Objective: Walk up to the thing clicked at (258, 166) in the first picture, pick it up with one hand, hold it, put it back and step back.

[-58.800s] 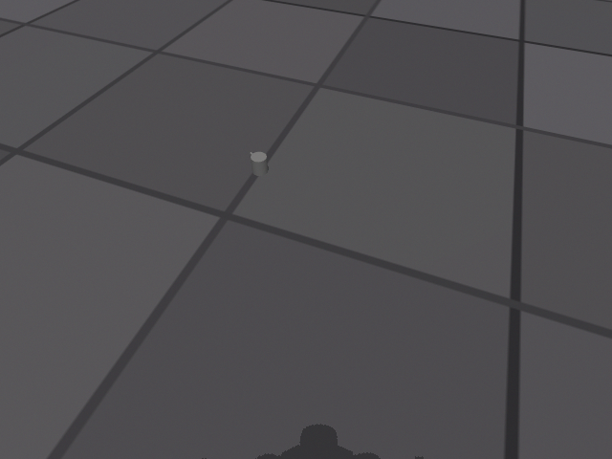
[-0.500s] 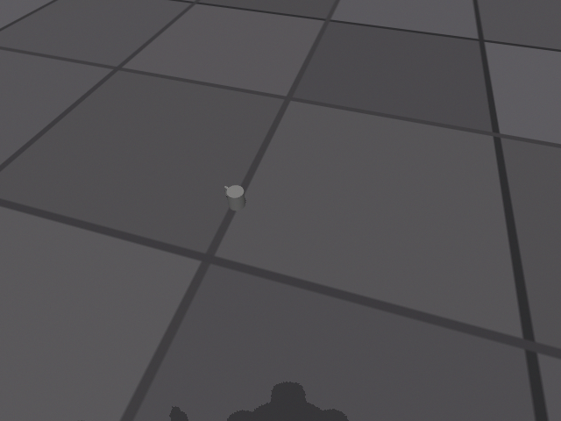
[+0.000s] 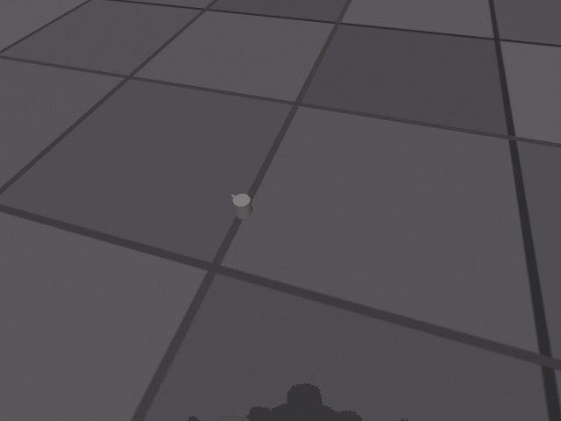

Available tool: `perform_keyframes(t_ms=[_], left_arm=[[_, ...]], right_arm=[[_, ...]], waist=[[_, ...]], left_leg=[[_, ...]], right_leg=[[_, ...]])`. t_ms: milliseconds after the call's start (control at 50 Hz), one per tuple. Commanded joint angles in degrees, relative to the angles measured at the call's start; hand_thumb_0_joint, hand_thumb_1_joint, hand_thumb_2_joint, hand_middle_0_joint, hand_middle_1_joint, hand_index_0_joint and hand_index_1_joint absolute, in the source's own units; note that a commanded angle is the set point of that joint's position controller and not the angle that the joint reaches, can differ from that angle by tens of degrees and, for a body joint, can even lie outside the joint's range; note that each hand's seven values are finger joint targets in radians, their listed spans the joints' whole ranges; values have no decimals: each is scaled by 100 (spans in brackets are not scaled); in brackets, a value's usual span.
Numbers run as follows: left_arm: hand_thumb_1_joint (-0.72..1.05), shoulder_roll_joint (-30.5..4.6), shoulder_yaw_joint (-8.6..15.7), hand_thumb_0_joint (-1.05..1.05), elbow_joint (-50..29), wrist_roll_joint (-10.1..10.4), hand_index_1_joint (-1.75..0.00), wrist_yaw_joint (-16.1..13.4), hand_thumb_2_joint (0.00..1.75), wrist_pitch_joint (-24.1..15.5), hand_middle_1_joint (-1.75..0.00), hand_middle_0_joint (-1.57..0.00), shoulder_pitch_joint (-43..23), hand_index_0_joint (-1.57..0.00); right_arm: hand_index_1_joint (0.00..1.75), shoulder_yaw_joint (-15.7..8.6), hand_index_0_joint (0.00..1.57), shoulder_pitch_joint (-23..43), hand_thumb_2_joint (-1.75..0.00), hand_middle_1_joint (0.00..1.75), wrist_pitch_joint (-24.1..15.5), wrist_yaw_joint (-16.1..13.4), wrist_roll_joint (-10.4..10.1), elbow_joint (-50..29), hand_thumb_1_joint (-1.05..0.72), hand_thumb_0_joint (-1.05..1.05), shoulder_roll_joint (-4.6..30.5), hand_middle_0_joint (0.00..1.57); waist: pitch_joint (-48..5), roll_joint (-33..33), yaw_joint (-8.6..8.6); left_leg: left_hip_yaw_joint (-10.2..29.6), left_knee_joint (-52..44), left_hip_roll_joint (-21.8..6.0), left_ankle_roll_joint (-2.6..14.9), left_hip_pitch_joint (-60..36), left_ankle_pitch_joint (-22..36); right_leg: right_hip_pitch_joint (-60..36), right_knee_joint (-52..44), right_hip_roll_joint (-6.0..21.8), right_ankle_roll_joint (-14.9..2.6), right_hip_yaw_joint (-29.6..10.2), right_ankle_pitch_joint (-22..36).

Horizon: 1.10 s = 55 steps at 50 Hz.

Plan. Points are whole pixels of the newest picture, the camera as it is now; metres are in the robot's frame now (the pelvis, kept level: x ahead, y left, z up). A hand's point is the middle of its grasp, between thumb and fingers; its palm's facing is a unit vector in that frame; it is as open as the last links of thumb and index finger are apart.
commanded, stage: step back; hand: left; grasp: from above
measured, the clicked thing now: (240, 204) +1.09 +0.25 -0.72
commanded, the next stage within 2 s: stand in 0.30 s
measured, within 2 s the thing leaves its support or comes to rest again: neither
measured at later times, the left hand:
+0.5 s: hand out of the picture +0.10 +0.27 -0.15, palm faces -0.02 -0.94 -0.33, open 7.4 cm
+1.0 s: hand out of the picture +0.08 +0.27 -0.15, palm faces -0.06 -0.94 -0.34, open 7.4 cm
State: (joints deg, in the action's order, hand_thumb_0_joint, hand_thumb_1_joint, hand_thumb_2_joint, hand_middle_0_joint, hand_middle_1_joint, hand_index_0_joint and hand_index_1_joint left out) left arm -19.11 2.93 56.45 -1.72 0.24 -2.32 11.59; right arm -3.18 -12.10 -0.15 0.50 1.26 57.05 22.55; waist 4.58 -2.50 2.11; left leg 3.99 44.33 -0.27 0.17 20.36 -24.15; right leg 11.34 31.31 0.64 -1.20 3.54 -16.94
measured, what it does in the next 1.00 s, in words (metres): steps on the spot: left foot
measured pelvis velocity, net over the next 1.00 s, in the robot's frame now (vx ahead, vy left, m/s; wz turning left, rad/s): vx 0.01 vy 0.02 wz -0.02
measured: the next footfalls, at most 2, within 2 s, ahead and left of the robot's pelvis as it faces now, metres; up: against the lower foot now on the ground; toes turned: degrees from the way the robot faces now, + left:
left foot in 0.08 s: +0.10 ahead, +0.14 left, +0.00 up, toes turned +0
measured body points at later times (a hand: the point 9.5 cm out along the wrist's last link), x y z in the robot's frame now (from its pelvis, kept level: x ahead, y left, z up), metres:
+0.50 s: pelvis +0.02 +0.02 +0.01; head +0.03 +0.03 +0.46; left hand +0.10 +0.32 -0.12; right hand +0.15 -0.26 -0.11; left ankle +0.06 +0.14 -0.73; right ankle +0.00 -0.11 -0.73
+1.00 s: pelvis +0.01 +0.02 +0.01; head +0.02 +0.02 +0.46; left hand +0.08 +0.32 -0.12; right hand +0.07 -0.28 -0.12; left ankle +0.06 +0.14 -0.73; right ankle +0.00 -0.11 -0.73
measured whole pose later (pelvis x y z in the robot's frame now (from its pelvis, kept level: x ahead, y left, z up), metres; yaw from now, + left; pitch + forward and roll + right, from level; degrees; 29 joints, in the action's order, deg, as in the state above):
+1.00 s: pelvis +0.01 +0.02 +0.01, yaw -1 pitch -3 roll +0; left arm -20.3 -0.4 65.6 -0.6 0.4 -0.7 7.5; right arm -0.8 -6.6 -0.7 1.1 0.4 67.1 19.5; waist 3.5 0.2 -0.3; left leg -1.3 19.0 -1.0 -0.3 9.9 -6.4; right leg 5.0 19.2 1.3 1.2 0.7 -11.5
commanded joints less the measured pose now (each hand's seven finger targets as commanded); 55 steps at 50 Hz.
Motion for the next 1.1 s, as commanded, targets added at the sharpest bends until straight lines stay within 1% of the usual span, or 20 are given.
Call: perform_keyframes(t_ms=[0,40,60,80,100,120,140,180,200,240,260,280,320,360,420,660,720,860,920,1080], left_arm=[[90,-1613,353,0,-456,78,-30,-124,90,-92,-30,-20,-477,-20],[90,-1579,289,0,-487,128,-30,-136,90,-11,-30,-20,-517,-20],[90,-1480,258,0,-522,137,-30,-141,90,16,-30,-20,-494,-20],[90,-1344,212,0,-544,167,-30,-137,90,48,-30,-20,-458,-20],[90,-1266,178,0,-477,225,-30,-137,90,110,-30,-20,-342,-20],[90,-1320,205,0,-335,242,-30,-153,90,166,-30,-20,-336,-20],[90,-1320,182,0,-237,198,-30,-152,90,166,-30,-20,-304,-20],[90,-1302,164,0,-118,145,-30,-137,90,94,-30,-20,-217,-20],[90,-1402,176,0,-73,131,-30,-134,90,53,-30,-20,-125,-20],[90,-1525,195,0,13,123,-30,-120,90,24,-30,-20,-291,-20],[90,-1539,187,0,-6,122,-30,-114,90,22,-30,-20,-457,-20],[90,-1250,20,0,138,136,-30,-66,90,25,-30,-20,-542,-20],[90,-1205,-40,0,161,147,-30,-56,90,9,-30,-20,-590,-20],[90,-1260,-72,0,269,142,-30,-60,90,-9,-30,-20,-642,-20],[90,-1317,-86,0,325,151,-30,-60,90,-32,-30,-20,-758,-20],[90,-1327,-82,0,543,121,-30,-42,90,-4,-30,-20,-810,-20],[90,-1341,-81,0,557,102,-30,-31,90,-14,-30,-20,-703,-20],[90,-1345,-91,0,540,113,-30,-31,90,-6,-30,-20,-773,-20],[90,-1368,-87,0,537,126,-30,-36,90,-9,-30,-20,-713,-20],[90,-1320,-126,0,554,133,-30,-36,90,21,-30,-20,-641,-20]], right_arm=[[30,-127,20,1,-90,30,-117,-85,1,-282,-90,0,690,20],[30,-166,20,-38,-90,30,-133,-118,7,-179,-90,0,729,20],[30,-208,20,-28,-90,30,-136,-138,15,-157,-90,0,862,20],[30,-252,20,16,-90,30,-144,-164,45,-172,-90,0,1078,20],[30,-238,20,390,-90,30,-150,-166,21,-290,-90,0,1282,20],[30,-250,20,632,-90,30,-136,-155,-2,-318,-90,0,1434,20],[30,-236,20,856,-90,30,-113,-145,27,-290,-90,0,1387,20],[30,-132,20,1016,-90,30,-96,-136,15,-257,-90,0,1142,20],[30,-104,20,1090,-90,30,-102,-135,1,-269,-90,0,1065,20],[30,-69,20,1111,-90,30,-98,-122,-35,-165,-90,0,921,20],[30,-58,20,1051,-90,30,-100,-114,-33,-94,-90,0,901,20],[30,-13,20,875,-90,30,-150,-81,-94,-9,-90,0,948,20],[30,-20,20,1060,-90,30,-210,-67,-82,66,-90,0,993,20],[30,3,20,1091,-90,30,-208,-48,-99,146,-90,0,908,20],[30,23,20,1069,-90,30,-202,-49,-101,226,-90,0,889,20],[30,31,20,1168,-90,30,-185,0,-71,450,-90,0,895,20],[30,14,20,1224,-90,30,-195,-6,-75,454,-90,0,917,20],[30,48,20,994,-90,30,-196,-19,-77,543,-90,0,905,20],[30,59,20,956,-90,30,-206,-31,-76,556,-90,0,927,20],[30,107,20,802,-90,30,-172,-34,-79,608,-90,0,938,20]], waist=[[-428,1271,-145],[-542,994,-252],[-707,705,-235],[-874,221,-192],[-936,-245,-63],[-809,-543,-54],[-647,-606,-8],[-706,-513,67],[-782,-447,68],[-808,-191,-47],[-874,-141,-120],[-949,-260,-228],[-980,-199,-184],[-801,45,-225],[-822,326,-248],[-304,90,-215],[-548,115,-158],[-571,234,-238],[-704,202,-223],[-439,231,-265]], left_leg=[[-512,-1046,-26,-7,-361,634],[-486,-1748,6,61,-947,1941],[-211,-1691,-215,186,-1249,2767],[332,-1693,-747,371,-1393,3298],[1061,-1974,-1299,826,-968,2774],[1292,-2192,-1567,1110,-329,2097],[1256,-2318,-1553,1052,-117,1651],[802,-2140,-1193,635,-232,1812],[585,-1924,-996,484,-329,1967],[307,-1795,-727,278,-580,1846],[255,-1879,-732,257,-844,1916],[336,-2066,-734,243,-1121,2135],[374,-2080,-834,242,-1359,2698],[305,-2168,-810,213,-1395,2704],[160,-2243,-755,179,-1524,2993],[223,-3036,-680,28,-1072,1114],[196,-2964,-699,50,-1269,1419],[196,-2938,-707,55,-1238,1520],[143,-2821,-722,75,-1459,1968],[148,-2864,-717,52,-1305,1671]], right_leg=[[-192,-438,1270,-664,-832,3348],[83,39,1019,-394,-624,3062],[173,275,848,-239,-528,2718],[399,454,603,-109,-431,1889],[297,710,167,41,-278,455],[-116,761,71,-14,-265,-637],[-283,607,98,-49,-305,-830],[-398,-92,257,-105,-462,-26],[-416,-238,368,-113,-586,491],[-237,-468,562,-164,-867,887],[-142,-495,619,-163,-898,1013],[-178,-676,610,-93,-833,935],[-242,-822,560,-21,-727,1209],[-259,-1026,594,-5,-739,1240],[-465,-1159,683,26,-735,1843],[-311,-1715,654,52,-759,91],[-415,-1689,696,18,-775,386],[-394,-1692,701,22,-791,443],[-423,-1658,742,13,-835,787],[-246,-1718,697,25,-814,484]])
